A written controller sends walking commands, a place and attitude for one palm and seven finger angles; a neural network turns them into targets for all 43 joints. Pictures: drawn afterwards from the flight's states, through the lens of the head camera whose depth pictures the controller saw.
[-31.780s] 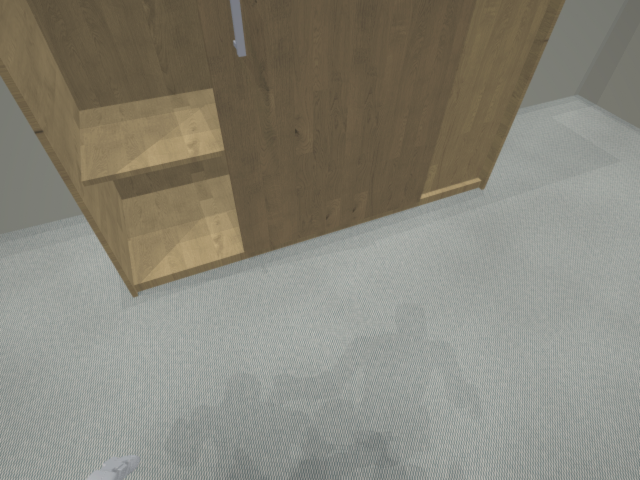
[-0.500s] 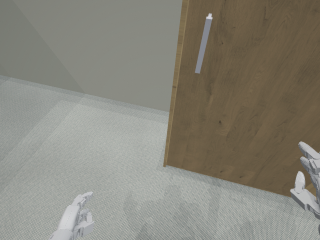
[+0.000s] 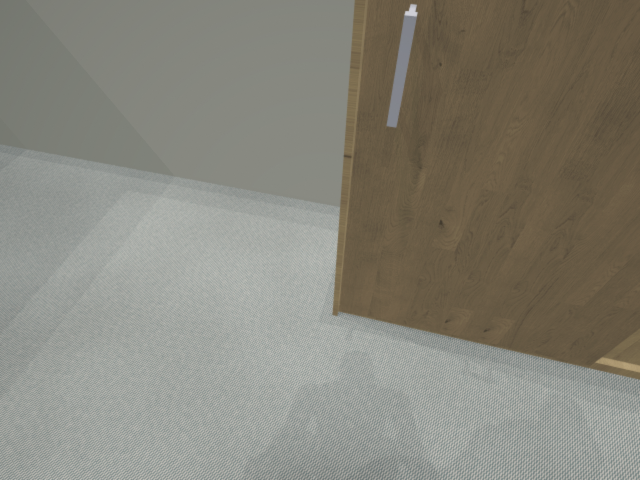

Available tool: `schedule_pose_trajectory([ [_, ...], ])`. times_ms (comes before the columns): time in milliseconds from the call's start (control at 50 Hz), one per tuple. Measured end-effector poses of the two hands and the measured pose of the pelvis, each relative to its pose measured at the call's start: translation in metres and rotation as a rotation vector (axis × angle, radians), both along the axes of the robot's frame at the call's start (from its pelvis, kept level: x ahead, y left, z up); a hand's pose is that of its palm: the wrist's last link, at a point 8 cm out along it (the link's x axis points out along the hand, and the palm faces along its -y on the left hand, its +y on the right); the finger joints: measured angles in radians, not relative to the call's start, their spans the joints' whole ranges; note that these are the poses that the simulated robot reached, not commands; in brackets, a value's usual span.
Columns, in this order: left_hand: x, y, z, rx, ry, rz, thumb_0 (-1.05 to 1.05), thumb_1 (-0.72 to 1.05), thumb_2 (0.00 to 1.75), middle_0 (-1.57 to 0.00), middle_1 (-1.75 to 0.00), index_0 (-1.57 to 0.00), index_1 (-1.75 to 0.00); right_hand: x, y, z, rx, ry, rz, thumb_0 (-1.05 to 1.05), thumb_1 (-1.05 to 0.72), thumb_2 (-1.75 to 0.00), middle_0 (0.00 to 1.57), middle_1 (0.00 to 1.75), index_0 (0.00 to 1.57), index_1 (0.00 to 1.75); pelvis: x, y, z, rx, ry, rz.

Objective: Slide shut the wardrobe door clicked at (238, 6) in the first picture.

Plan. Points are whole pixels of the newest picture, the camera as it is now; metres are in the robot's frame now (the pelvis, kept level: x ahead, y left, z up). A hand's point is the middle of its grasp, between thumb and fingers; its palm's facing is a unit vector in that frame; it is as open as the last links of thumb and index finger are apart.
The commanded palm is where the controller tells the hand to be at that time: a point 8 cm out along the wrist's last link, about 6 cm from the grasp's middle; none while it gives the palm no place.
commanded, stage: let the arm hang, fingers relaxed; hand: right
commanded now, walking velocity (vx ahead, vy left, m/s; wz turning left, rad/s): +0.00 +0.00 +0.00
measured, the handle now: (401, 69) +0.73 -0.10 +0.17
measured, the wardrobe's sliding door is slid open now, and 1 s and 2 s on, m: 0.00 0.00 0.00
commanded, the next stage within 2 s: look to check the result in 0.52 s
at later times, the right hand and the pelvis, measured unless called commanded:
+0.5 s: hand out of the picture +0.07 -0.20 -0.17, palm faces -0.02 +0.97 -0.24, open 7.4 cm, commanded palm none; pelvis +0.01 +0.00 +0.00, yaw +1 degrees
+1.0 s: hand out of the picture +0.10 -0.22 -0.15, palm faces -0.02 +0.95 -0.32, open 7.4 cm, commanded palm none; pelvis +0.03 +0.01 +0.01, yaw +1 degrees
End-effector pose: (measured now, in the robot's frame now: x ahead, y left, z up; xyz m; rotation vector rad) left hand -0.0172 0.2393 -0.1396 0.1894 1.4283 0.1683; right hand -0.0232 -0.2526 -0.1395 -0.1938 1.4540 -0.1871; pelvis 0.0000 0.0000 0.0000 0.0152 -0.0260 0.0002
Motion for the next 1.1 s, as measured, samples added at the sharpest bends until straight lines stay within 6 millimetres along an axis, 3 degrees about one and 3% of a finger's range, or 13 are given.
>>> schedule_pose_trajectory([
  [200, 0.016, -0.013, -0.007, -0.039, -0.064, 0.014, 0.01, 0.91, 0.90, -0.20, -0.30, -0.20, -0.30, 0.038, -0.014, 0.009, -0.046, -0.091, 0.031, 0.01, -0.91, -0.90, 0.20, 0.30, 0.20, 0.30, 0.002, -0.004, 0.002, -0.010, -0.009, 0.012],
  [420, 0.043, 0.006, 0.002, 0.004, -0.103, 0.001, 0.01, 0.91, 0.90, -0.20, -0.30, -0.20, -0.30, 0.080, 0.002, 0.008, -0.004, -0.165, 0.064, 0.00, -0.91, -0.90, 0.20, 0.30, 0.20, 0.30, 0.009, -0.001, 0.004, -0.015, -0.002, 0.013],
  [660, 0.074, 0.033, 0.012, 0.057, -0.134, -0.021, 0.01, 0.91, 0.90, -0.20, -0.30, -0.20, -0.30, 0.098, -0.003, 0.011, -0.021, -0.162, 0.074, 0.01, -0.90, -0.90, 0.21, 0.30, 0.21, 0.30, 0.020, 0.005, 0.006, -0.015, -0.003, 0.012],
  [880, 0.100, 0.045, 0.014, 0.064, -0.159, -0.042, 0.01, 0.91, 0.90, -0.20, -0.30, -0.20, -0.30, 0.111, -0.016, 0.021, -0.072, -0.168, 0.080, 0.01, -0.90, -0.90, 0.20, 0.30, 0.21, 0.30, 0.029, 0.011, 0.008, -0.015, -0.001, 0.012],
  [1100, 0.114, 0.056, 0.017, 0.075, -0.174, -0.049, 0.01, 0.91, 0.90, -0.20, -0.30, -0.20, -0.30, 0.131, -0.014, 0.026, -0.082, -0.198, 0.093, 0.01, -0.90, -0.90, 0.20, 0.30, 0.21, 0.30, 0.036, 0.016, 0.009, -0.016, -0.002, 0.013],
])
